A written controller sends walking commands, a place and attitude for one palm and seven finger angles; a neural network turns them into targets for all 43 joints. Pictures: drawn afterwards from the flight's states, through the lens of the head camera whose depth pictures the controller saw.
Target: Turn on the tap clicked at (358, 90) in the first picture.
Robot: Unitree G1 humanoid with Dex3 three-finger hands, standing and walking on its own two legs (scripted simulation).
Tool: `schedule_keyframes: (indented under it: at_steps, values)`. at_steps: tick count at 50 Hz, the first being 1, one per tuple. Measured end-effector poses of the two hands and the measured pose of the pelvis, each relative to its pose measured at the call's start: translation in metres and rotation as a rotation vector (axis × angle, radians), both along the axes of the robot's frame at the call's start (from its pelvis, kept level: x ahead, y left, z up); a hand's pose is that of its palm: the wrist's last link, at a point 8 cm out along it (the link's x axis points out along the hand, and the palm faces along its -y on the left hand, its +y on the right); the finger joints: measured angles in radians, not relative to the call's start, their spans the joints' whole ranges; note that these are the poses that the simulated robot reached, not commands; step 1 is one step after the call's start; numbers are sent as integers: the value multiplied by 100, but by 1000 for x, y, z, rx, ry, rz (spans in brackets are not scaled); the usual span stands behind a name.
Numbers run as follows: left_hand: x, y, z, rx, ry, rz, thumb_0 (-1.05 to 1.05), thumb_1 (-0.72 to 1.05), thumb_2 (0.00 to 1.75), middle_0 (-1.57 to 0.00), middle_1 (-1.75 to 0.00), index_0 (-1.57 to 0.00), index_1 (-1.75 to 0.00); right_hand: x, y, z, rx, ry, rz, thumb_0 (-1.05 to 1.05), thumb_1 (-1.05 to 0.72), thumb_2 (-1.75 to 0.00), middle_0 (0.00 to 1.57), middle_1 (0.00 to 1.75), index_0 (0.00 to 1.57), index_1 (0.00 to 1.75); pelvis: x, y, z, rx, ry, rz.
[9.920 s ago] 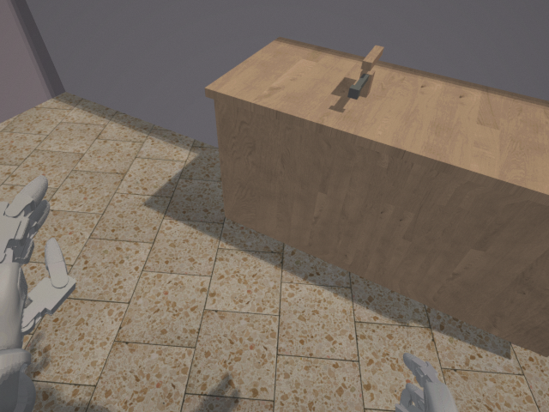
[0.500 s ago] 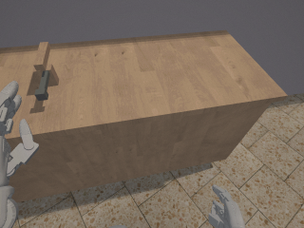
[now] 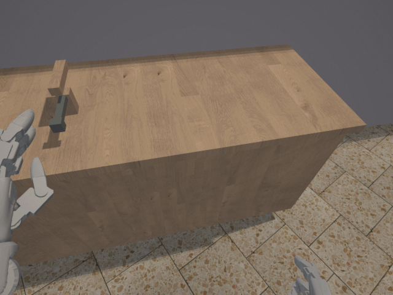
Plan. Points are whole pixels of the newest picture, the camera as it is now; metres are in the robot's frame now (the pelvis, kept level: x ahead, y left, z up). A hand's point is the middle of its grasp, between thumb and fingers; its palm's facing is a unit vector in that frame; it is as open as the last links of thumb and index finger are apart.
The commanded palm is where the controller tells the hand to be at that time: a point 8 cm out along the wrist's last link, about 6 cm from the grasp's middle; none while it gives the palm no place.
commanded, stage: look again from close up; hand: left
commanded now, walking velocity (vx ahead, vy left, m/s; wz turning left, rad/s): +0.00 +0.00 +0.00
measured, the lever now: (57, 125) +0.48 +0.39 +0.03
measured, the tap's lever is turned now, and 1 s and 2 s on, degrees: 0 0 0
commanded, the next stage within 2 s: shuffle to correct the standing spot in 0.28 s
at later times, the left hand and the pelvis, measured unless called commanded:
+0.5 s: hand (39, 156) +0.28 +0.28 +0.17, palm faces +0.34 -0.85 -0.40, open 7.4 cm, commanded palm +0.21 +0.31 +0.18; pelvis +0.04 +0.04 +0.00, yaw -3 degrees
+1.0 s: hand (41, 151) +0.29 +0.28 +0.17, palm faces +0.36 -0.87 -0.34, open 7.4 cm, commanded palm +0.23 +0.32 +0.18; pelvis +0.06 +0.05 -0.01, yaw -4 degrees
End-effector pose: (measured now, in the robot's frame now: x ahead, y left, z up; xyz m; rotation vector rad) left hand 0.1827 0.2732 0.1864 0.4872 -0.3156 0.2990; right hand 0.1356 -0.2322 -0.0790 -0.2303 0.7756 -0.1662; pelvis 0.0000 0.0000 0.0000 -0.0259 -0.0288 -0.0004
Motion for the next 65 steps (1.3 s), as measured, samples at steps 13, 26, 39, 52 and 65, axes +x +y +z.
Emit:
schedule_keyframes:
  at_steps: [13, 26, 39, 52, 65]
  values:
    - [52, 11, -7, -89, -10, -68, 1, 90, 90, -20, -30, -20, -30, 26, 14, 17, 14, -110, 7, 1, -90, -89, 20, 30, 20, 30, 30, 23, 2, 6, 12, -65]
    - [60, 45, 4, -5, -20, -16, 2, 89, 90, -22, -30, -22, -30, 73, 45, 24, -25, -85, 98, 1, -90, -89, 20, 30, 20, 30, 40, 39, 3, -2, 36, -47]
    - [50, 66, -19, -86, 16, 83, 2, 89, 90, -21, -30, -21, -30, 81, 64, 11, 27, -116, 70, 1, -90, -89, 20, 30, 20, 30, 46, 52, -7, 8, 9, -37]
    - [76, 49, -4, -45, -86, -36, 2, 89, 90, -21, -30, -21, -30, 63, 47, -6, 7, -43, -17, 1, -90, -89, 20, 30, 21, 30, 61, 56, -16, 3, 6, -75]
    - [104, 30, 1, 33, -1, -92, 2, 89, 90, -22, -30, -21, -30, 63, 37, -20, 44, -8, -69, 1, -90, -90, 20, 30, 20, 30, 80, 53, -14, 7, -2, -80]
